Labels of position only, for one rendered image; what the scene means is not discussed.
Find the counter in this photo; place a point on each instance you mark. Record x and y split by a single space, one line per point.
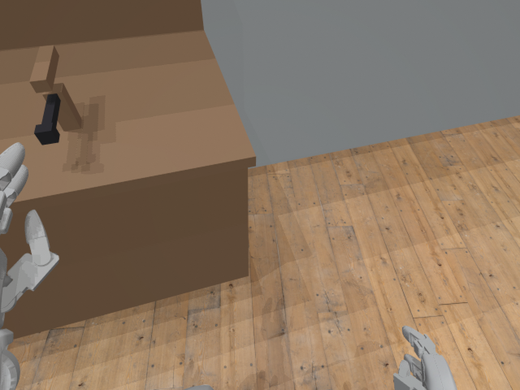
145 196

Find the robot left hand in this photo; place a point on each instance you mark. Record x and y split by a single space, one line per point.
33 268

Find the tap lever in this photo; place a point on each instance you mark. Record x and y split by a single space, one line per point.
46 132

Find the robot left forearm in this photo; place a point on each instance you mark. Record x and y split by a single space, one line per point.
9 365

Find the robot right hand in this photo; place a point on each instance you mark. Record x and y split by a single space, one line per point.
432 372

